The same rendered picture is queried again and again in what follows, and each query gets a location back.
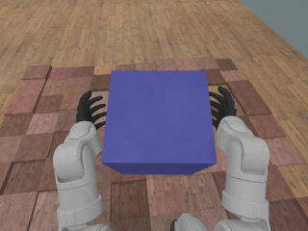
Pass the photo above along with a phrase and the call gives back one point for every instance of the robot right forearm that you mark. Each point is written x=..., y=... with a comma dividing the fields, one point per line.
x=246, y=171

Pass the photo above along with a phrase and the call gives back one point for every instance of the robot left hand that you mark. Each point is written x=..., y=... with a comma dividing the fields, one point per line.
x=84, y=112

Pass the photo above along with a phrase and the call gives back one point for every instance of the robot right hand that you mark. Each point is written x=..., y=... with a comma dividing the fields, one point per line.
x=225, y=108

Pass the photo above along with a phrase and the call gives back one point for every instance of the robot left forearm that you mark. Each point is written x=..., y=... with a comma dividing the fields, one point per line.
x=76, y=177

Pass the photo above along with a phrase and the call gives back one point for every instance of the robot right upper arm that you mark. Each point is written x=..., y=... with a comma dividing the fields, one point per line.
x=238, y=225

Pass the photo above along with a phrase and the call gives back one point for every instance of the robot right thigh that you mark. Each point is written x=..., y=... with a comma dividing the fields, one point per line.
x=189, y=224

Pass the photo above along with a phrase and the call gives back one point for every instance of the carton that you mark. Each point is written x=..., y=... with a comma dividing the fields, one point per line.
x=159, y=122

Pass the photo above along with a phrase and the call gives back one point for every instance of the robot right shin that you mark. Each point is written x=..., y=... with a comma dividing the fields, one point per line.
x=185, y=215

